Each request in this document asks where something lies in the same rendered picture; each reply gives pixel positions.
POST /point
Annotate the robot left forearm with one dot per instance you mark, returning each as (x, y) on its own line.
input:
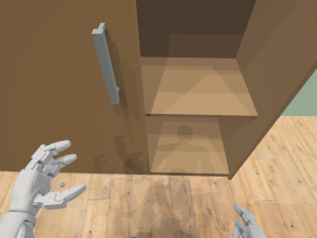
(17, 224)

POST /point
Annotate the handle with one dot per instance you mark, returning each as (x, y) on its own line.
(101, 47)

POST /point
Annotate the left robot hand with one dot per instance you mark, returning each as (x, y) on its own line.
(25, 195)

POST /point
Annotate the wardrobe door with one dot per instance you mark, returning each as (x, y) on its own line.
(52, 87)

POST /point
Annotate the right robot hand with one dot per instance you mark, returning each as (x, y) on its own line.
(253, 230)

